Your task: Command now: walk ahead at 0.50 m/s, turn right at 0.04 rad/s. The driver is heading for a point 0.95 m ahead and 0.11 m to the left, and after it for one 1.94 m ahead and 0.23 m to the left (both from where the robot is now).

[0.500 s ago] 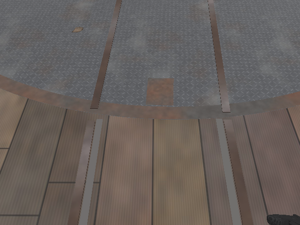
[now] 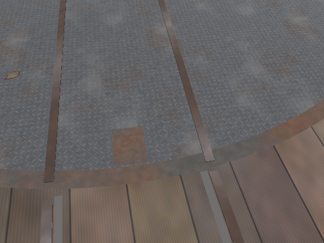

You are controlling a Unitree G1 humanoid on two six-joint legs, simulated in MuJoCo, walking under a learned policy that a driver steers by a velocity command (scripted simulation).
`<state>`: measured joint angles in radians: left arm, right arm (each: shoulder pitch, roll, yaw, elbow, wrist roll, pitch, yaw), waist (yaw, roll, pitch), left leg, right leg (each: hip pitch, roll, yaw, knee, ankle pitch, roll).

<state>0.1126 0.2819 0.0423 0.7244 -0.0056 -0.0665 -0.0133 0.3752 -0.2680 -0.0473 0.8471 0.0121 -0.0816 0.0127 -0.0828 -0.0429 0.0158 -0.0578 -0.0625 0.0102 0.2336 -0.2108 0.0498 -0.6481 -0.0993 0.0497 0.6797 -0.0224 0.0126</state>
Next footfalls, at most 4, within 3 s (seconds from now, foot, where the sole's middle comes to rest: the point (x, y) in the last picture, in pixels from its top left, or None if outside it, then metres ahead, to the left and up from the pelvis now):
0.16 right None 0.27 -0.15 -0.78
0.70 left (125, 231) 0.54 0.12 -0.78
1.24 right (150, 155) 0.90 0.00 -0.78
1.70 left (108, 136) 1.03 0.20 -0.78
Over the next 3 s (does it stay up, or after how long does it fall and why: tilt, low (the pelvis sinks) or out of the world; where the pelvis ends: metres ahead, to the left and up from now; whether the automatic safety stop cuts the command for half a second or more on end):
stays up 0.81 0.07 -0.01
